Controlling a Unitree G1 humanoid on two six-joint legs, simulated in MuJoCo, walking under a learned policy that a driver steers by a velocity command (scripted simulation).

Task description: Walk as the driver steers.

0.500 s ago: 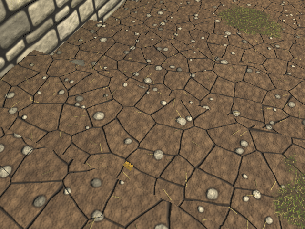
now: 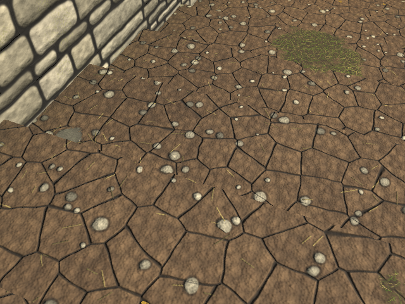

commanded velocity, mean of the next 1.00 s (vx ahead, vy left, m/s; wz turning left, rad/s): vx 0.19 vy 0.00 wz -0.54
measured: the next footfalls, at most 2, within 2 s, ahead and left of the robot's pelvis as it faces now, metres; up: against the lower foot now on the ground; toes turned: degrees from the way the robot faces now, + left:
left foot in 0.14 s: +0.23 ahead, +0.14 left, +0.00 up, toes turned -6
right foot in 0.48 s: +0.24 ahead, -0.14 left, +0.00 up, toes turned -37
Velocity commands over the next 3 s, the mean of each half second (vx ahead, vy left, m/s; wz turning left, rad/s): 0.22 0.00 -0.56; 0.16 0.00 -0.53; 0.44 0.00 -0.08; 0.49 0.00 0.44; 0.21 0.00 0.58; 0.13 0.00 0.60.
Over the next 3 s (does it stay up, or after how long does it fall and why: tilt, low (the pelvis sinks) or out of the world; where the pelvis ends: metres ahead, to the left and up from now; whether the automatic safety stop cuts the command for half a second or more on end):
stays up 1.21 -0.60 -0.30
